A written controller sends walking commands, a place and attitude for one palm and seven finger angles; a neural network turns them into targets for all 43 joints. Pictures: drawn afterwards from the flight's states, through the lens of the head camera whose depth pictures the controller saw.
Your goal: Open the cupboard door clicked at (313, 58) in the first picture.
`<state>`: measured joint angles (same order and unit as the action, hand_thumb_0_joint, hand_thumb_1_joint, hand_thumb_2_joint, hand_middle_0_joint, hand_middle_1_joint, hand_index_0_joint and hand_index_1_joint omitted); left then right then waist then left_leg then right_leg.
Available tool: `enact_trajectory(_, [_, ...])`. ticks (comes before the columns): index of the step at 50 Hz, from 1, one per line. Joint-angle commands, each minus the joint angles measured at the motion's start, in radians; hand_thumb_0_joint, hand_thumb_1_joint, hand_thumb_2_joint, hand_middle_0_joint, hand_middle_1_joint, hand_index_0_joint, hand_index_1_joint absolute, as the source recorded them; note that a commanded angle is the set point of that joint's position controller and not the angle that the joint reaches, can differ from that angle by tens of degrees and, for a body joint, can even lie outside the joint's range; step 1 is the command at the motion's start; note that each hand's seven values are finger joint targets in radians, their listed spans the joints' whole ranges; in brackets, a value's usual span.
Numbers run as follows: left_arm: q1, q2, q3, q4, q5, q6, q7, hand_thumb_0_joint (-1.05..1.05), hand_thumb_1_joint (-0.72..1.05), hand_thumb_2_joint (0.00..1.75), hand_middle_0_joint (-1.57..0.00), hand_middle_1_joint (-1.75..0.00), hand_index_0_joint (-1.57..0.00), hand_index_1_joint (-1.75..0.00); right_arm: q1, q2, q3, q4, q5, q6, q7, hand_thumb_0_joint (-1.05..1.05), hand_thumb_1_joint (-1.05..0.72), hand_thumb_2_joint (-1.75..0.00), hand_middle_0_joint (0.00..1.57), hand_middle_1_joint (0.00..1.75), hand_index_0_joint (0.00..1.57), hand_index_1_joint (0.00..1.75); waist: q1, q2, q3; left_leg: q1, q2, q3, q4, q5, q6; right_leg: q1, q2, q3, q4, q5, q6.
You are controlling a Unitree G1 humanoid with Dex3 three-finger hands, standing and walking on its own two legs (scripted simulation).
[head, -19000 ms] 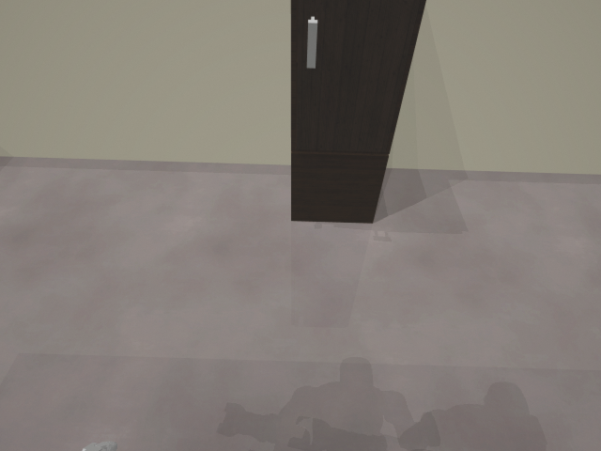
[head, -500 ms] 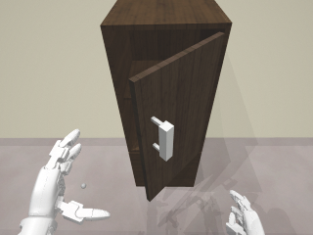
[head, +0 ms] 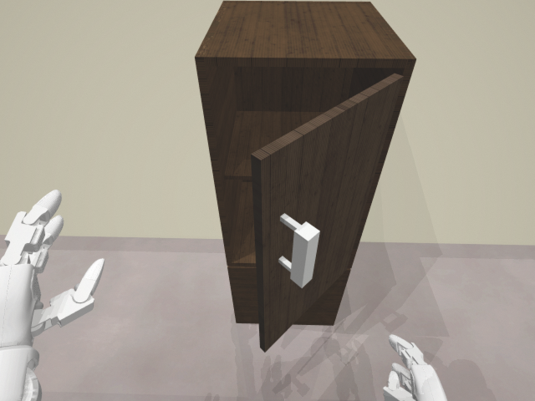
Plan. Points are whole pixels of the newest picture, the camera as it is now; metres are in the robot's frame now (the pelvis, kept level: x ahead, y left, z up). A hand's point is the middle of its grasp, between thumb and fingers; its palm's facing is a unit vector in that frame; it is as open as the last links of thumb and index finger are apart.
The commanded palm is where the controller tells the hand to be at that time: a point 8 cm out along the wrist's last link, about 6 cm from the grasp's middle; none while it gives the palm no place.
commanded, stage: draw the hand back to the body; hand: left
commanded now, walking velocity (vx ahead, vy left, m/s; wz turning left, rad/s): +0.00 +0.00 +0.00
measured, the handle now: (294, 249) +0.34 +0.01 +0.06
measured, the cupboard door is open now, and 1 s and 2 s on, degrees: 46 46 46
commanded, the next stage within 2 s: step back with the hand held close in 0.44 s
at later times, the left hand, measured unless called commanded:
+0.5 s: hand (72, 285) +0.18 +0.25 +0.16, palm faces +0.46 -0.81 -0.37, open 7.5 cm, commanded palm +0.13 +0.28 +0.17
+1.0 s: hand (63, 309) +0.16 +0.25 +0.15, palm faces +0.35 -0.79 -0.50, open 7.4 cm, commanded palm +0.10 +0.29 +0.18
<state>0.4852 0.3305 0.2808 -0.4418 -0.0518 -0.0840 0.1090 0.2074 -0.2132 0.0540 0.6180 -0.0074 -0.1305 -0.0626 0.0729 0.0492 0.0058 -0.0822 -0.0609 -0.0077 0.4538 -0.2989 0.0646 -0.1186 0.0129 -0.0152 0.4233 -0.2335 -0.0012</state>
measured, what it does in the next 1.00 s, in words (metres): stands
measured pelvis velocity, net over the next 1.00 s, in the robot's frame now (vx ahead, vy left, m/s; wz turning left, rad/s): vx -0.05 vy -0.01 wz -0.02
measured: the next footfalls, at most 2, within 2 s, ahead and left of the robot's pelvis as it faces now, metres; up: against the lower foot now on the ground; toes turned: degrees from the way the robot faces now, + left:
right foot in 1.92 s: -0.29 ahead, -0.11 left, +0.00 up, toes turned -4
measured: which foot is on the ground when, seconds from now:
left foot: down 0.00-1.00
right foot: down 0.00-1.00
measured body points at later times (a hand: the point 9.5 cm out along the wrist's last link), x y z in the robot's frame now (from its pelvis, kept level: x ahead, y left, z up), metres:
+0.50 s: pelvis -0.01 -0.01 +0.00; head -0.03 -0.03 +0.45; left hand +0.15 +0.29 +0.18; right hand +0.18 -0.23 -0.08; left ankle -0.03 +0.07 -0.74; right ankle +0.00 -0.12 -0.74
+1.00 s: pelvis -0.05 -0.01 +0.00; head -0.03 -0.01 +0.45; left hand +0.13 +0.29 +0.18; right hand +0.12 -0.26 -0.08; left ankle -0.03 +0.07 -0.74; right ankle +0.00 -0.12 -0.74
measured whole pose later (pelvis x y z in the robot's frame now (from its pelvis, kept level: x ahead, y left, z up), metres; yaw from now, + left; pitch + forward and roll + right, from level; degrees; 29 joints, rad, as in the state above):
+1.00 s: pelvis -0.05 -0.01 +0.00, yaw -1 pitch +0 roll -1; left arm 0.57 0.41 0.41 -0.48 -0.04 -0.18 0.12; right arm 0.19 -0.24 -0.02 0.57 0.01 -0.03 -0.08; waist 0.00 0.01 0.02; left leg -0.26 -0.05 0.02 0.50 -0.24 0.06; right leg -0.30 0.02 0.00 0.46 -0.16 -0.01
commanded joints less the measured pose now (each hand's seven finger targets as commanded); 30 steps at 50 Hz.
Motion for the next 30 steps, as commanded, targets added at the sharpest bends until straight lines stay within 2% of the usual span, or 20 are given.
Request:
enact_trajectory(1, [-0.114, 0.189, 0.161, -0.2, -0.003, -0.074, 0.019, 0.0, 0.83, 0.87, -0.2, -0.3, -0.2, -0.3, -0.131, -0.113, -0.053, -0.151, 0.004, -0.049, -0.011, 0.0, -0.9, -0.9, 0.2, 0.3, 0.2, 0.3, 0.002, 0.057, -0.044, -0.056, 0.1, -0.072, -0.12, 0.345, -0.099, 0.066, -0.004, -0.002, -0.041, 0.158, -0.037])
enact_trajectory(3, [-0.136, 0.213, 0.194, -0.204, -0.007, -0.078, 0.021, 0.0, 0.9, 0.9, -0.2, -0.3, -0.2, -0.3, -0.131, -0.115, -0.057, -0.147, 0.004, -0.047, -0.01, 0.0, -0.9, -0.9, 0.2, 0.3, 0.2, 0.3, 0.004, 0.058, -0.057, -0.048, 0.098, -0.067, -0.118, 0.364, -0.1, 0.077, -0.005, -0.001, -0.046, 0.176, -0.037])
enact_trajectory(6, [-0.102, 0.146, 0.129, -0.158, -0.006, -0.073, 0.01, 0.0, 0.9, 0.9, -0.2, -0.3, -0.2, -0.3, -0.131, -0.119, -0.061, -0.142, 0.005, -0.042, -0.002, 0.0, -0.9, -0.9, 0.2, 0.3, 0.2, 0.3, -0.005, 0.051, -0.035, -0.038, 0.104, -0.07, -0.122, 0.384, -0.1, 0.06, -0.006, -0.004, -0.052, 0.172, -0.032])
enact_trajectory(9, [-0.112, 0.162, 0.137, -0.172, -0.006, -0.073, 0.011, 0.0, 0.9, 0.9, -0.2, -0.3, -0.2, -0.3, -0.133, -0.124, -0.066, -0.144, 0.002, -0.038, 0.0, 0.0, -0.9, -0.9, 0.2, 0.3, 0.2, 0.3, -0.003, 0.017, -0.049, -0.039, 0.099, -0.063, -0.122, 0.364, -0.091, 0.072, -0.005, -0.003, -0.058, 0.18, -0.031])
enact_trajectory(13, [-0.113, 0.192, 0.164, -0.188, -0.006, -0.075, 0.015, 0.0, 0.9, 0.9, -0.2, -0.3, -0.2, -0.3, -0.142, -0.119, -0.065, -0.146, 0.003, -0.034, -0.005, 0.0, -0.9, -0.9, 0.2, 0.3, 0.2, 0.3, 0.003, 0.021, -0.068, -0.047, 0.088, -0.055, -0.119, 0.335, -0.084, 0.093, -0.004, 0.005, -0.064, 0.191, -0.035])
enact_trajectory(15, [-0.122, 0.207, 0.176, -0.199, -0.004, -0.076, 0.017, 0.0, 0.9, 0.9, -0.2, -0.3, -0.2, -0.3, -0.146, -0.119, -0.064, -0.144, 0.004, -0.037, -0.008, 0.0, -0.9, -0.9, 0.2, 0.3, 0.2, 0.3, 0.004, 0.047, -0.066, -0.049, 0.086, -0.053, -0.119, 0.324, -0.084, 0.096, -0.005, 0.009, -0.069, 0.187, -0.036])
enact_trajectory(18, [-0.129, 0.188, 0.163, -0.196, -0.005, -0.076, 0.017, 0.0, 0.9, 0.9, -0.2, -0.3, -0.2, -0.3, -0.149, -0.113, -0.061, -0.141, 0.006, -0.038, -0.009, 0.0, -0.9, -0.9, 0.2, 0.3, 0.2, 0.3, 0.0, 0.061, -0.046, -0.05, 0.084, -0.053, -0.125, 0.296, -0.08, 0.083, -0.004, 0.01, -0.077, 0.166, -0.036])
enact_trajectory(19, [-0.126, 0.195, 0.169, -0.199, -0.006, -0.077, 0.019, 0.0, 0.9, 0.9, -0.2, -0.3, -0.2, -0.3, -0.146, -0.114, -0.062, -0.142, 0.004, -0.041, -0.009, 0.0, -0.9, -0.9, 0.2, 0.3, 0.2, 0.3, 0.001, 0.055, -0.058, -0.048, 0.082, -0.049, -0.122, 0.297, -0.077, 0.09, -0.006, 0.01, -0.077, 0.173, -0.036])
enact_trajectory(20, [-0.122, 0.2, 0.173, -0.187, -0.006, -0.075, 0.018, 0.0, 0.9, 0.9, -0.2, -0.3, -0.2, -0.3, -0.153, -0.114, -0.062, -0.14, 0.006, -0.043, -0.011, 0.0, -0.9, -0.9, 0.2, 0.3, 0.2, 0.3, 0.003, 0.045, -0.043, -0.049, 0.082, -0.047, -0.121, 0.286, -0.072, 0.083, -0.006, 0.012, -0.085, 0.171, -0.035])
enact_trajectory(23, [-0.119, 0.18, 0.157, -0.169, -0.007, -0.077, 0.015, 0.0, 0.9, 0.9, -0.2, -0.3, -0.2, -0.3, -0.151, -0.112, -0.064, -0.137, 0.006, -0.04, -0.01, 0.0, -0.9, -0.9, 0.2, 0.3, 0.2, 0.3, -0.002, 0.016, -0.032, -0.05, 0.08, -0.042, -0.124, 0.256, -0.063, 0.072, -0.006, 0.014, -0.093, 0.147, -0.033])
enact_trajectory(26, [-0.124, 0.18, 0.155, -0.164, -0.008, -0.078, 0.015, 0.0, 0.9, 0.9, -0.2, -0.3, -0.2, -0.3, -0.154, -0.11, -0.063, -0.135, 0.005, -0.041, -0.012, 0.0, -0.9, -0.9, 0.2, 0.3, 0.2, 0.3, -0.002, 0.047, -0.025, -0.047, 0.077, -0.036, -0.123, 0.24, -0.057, 0.069, -0.01, 0.02, -0.102, 0.141, -0.032])
enact_trajectory(27, [-0.121, 0.183, 0.158, -0.161, -0.008, -0.079, 0.016, 0.0, 0.9, 0.9, -0.2, -0.3, -0.2, -0.3, -0.151, -0.109, -0.063, -0.134, 0.005, -0.041, -0.012, 0.0, -0.9, -0.9, 0.2, 0.3, 0.2, 0.3, -0.002, 0.03, -0.029, -0.045, 0.075, -0.037, -0.122, 0.239, -0.056, 0.069, -0.009, 0.02, -0.104, 0.141, -0.032])
enact_trajectory(28, [-0.182, 0.201, 0.167, -0.172, -0.007, -0.081, 0.018, 0.0, 0.9, 0.9, -0.2, -0.3, -0.2, -0.3, -0.155, -0.112, -0.065, -0.129, 0.006, -0.041, -0.015, 0.0, -0.9, -0.9, 0.2, 0.3, 0.2, 0.3, -0.007, 0.016, -0.036, -0.038, 0.074, -0.034, -0.118, 0.237, -0.051, 0.066, -0.008, 0.024, -0.109, 0.14, -0.031])
enact_trajectory(29, [-0.261, 0.328, 0.301, -0.203, -0.006, -0.126, 0.026, 0.0, 0.9, 0.9, -0.2, -0.3, -0.2, -0.3, -0.125, -0.132, -0.065, -0.168, 0.023, -0.026, -0.014, 0.0, -0.9, -0.9, 0.2, 0.3, 0.2, 0.3, -0.05, -0.022, 0.049, -0.116, 0.09, -0.064, -0.102, 0.149, -0.028, -0.036, -0.05, 0.129, -0.16, 0.16, -0.027])
enact_trajectory(30, [-0.252, 0.314, 0.291, -0.161, -0.002, -0.142, 0.02, 0.0, 0.9, 0.9, -0.2, -0.3, -0.2, -0.3, -0.126, -0.118, -0.063, -0.153, 0.019, -0.017, -0.016, 0.0, -0.9, -0.9, 0.2, 0.3, 0.2, 0.3, -0.052, -0.011, 0.06, -0.119, 0.082, -0.073, -0.087, 0.109, -0.025, -0.059, -0.073, 0.144, -0.179, 0.137, -0.032])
